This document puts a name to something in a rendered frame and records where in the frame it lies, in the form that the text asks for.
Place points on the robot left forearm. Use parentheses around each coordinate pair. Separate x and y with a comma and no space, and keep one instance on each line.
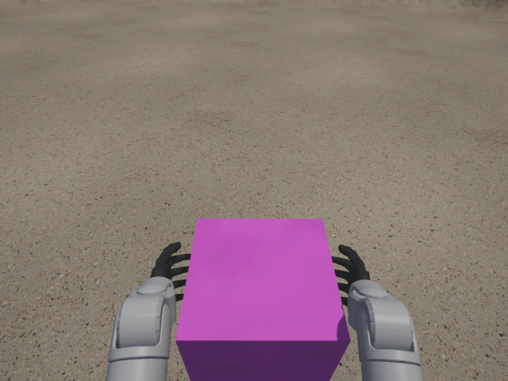
(140,344)

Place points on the robot right forearm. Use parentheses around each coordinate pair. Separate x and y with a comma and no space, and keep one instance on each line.
(387,343)

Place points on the carton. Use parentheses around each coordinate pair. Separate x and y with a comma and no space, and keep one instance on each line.
(261,302)

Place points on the right robot hand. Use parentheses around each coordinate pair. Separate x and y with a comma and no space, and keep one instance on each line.
(354,265)

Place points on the left robot hand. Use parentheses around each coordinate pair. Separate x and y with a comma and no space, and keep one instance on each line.
(166,261)

